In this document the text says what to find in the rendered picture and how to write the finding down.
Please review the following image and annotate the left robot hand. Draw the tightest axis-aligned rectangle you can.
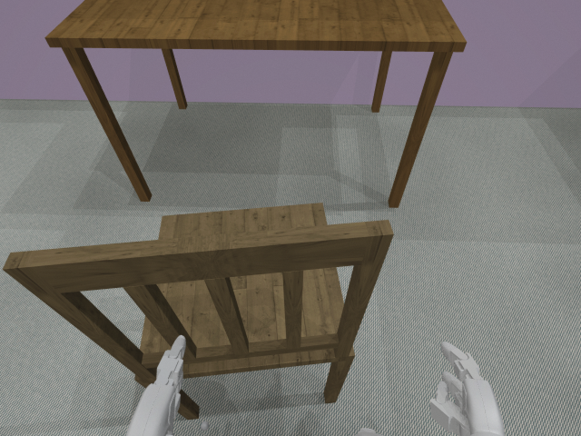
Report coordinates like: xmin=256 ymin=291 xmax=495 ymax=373
xmin=126 ymin=335 xmax=186 ymax=436

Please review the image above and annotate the right robot hand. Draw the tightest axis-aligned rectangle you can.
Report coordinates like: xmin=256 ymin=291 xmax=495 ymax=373
xmin=430 ymin=342 xmax=505 ymax=436

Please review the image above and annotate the table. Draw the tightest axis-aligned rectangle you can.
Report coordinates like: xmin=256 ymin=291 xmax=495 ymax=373
xmin=45 ymin=0 xmax=467 ymax=208

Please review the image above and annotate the chair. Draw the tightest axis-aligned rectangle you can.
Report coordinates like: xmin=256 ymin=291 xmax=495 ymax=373
xmin=3 ymin=203 xmax=394 ymax=420

